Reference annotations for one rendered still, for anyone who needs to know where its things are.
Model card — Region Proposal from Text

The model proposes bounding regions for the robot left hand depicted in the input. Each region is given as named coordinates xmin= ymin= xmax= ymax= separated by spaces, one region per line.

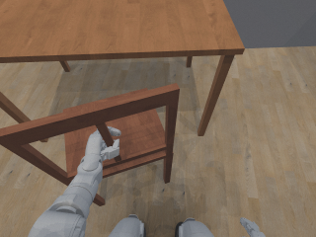
xmin=85 ymin=126 xmax=121 ymax=161

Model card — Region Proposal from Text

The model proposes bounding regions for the robot left shin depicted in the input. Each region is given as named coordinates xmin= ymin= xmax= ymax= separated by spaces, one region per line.
xmin=128 ymin=214 xmax=138 ymax=219

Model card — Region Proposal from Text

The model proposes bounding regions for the chair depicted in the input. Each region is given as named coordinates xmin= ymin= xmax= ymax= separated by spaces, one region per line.
xmin=0 ymin=83 xmax=180 ymax=206

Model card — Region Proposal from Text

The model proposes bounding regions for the right robot thigh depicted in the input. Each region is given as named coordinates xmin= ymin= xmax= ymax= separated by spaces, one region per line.
xmin=179 ymin=220 xmax=214 ymax=237

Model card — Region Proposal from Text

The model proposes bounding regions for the table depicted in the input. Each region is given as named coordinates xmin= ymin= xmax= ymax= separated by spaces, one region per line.
xmin=0 ymin=0 xmax=245 ymax=143

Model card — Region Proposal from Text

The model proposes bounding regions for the robot right hand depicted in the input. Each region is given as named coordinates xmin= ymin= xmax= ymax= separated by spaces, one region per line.
xmin=240 ymin=217 xmax=266 ymax=237

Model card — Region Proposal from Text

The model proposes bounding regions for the left robot upper arm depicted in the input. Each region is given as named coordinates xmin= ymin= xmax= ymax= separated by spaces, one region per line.
xmin=31 ymin=210 xmax=87 ymax=237

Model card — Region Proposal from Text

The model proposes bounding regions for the left robot forearm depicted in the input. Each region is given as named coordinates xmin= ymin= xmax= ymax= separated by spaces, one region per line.
xmin=28 ymin=154 xmax=103 ymax=237

